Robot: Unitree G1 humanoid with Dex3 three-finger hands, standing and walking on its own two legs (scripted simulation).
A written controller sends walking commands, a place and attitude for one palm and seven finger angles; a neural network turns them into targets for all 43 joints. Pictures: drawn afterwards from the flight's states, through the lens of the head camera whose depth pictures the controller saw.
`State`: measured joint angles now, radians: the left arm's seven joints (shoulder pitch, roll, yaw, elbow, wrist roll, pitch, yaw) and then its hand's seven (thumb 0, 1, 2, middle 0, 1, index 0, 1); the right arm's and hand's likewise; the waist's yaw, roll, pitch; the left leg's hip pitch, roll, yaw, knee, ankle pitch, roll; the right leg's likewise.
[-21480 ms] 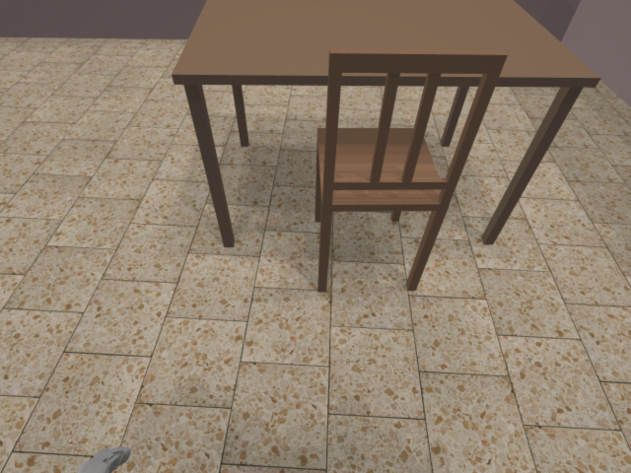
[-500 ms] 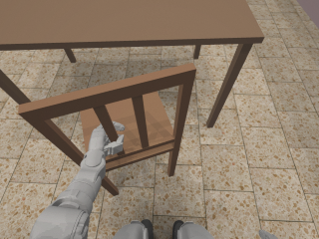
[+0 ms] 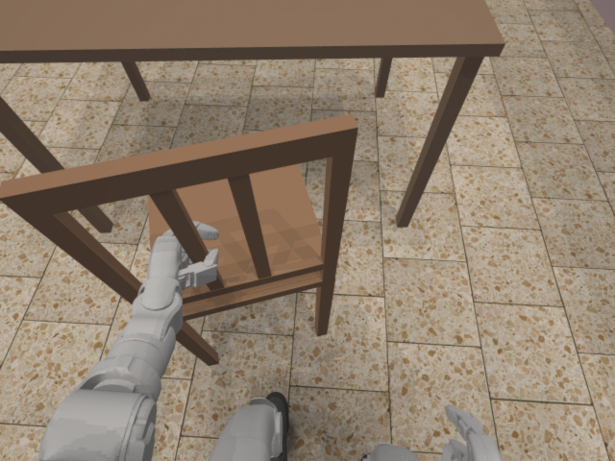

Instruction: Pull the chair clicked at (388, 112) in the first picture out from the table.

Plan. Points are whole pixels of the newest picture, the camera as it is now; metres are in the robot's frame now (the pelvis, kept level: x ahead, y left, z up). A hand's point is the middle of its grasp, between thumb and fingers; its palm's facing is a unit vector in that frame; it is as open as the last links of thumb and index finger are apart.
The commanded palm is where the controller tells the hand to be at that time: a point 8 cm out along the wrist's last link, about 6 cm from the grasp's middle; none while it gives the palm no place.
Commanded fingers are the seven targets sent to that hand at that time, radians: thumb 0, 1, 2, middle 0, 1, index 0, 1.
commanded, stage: step backward, pulling the chair out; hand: left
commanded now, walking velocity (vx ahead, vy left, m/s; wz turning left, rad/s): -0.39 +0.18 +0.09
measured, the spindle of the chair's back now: (194, 247) +0.40 +0.20 -0.05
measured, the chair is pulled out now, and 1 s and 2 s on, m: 0.22 0.43 0.64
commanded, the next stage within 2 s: stop walking, hand still on the chair in 1.24 s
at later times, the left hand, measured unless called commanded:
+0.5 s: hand (212, 314) +0.30 +0.16 -0.05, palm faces +0.08 -0.97 -0.21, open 5.5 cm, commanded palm +0.29 +0.21 -0.05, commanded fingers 0.00 0.90 0.90 -0.50 -1.45 -0.50 -1.45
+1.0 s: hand (193, 425) +0.16 +0.15 -0.05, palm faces +0.11 -0.97 -0.20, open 5.6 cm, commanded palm +0.16 +0.21 -0.05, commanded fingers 0.00 0.90 0.90 -0.50 -1.45 -0.50 -1.45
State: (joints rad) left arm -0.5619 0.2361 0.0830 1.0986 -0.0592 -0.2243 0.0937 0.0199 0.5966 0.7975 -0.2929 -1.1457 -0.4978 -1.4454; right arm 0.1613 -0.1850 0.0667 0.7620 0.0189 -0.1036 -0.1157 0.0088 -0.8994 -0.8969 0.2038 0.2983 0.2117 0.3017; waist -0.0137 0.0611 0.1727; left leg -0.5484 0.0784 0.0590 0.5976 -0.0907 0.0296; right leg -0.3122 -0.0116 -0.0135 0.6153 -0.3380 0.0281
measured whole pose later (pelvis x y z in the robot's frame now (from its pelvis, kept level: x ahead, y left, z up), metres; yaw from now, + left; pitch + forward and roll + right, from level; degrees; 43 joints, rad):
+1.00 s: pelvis -0.19 -0.01 +0.01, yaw +2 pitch +1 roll +2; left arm -0.50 0.20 0.09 1.11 -0.06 -0.20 0.10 0.04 0.61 0.75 -0.25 -1.17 -0.50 -1.45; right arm 0.19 -0.26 0.02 0.83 0.04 -0.08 -0.10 0.01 -0.90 -0.90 0.20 0.30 0.21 0.30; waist -0.05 -0.01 0.15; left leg -0.58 -0.05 -0.06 1.08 -0.44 -0.05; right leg -0.41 -0.06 -0.03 0.60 -0.21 -0.01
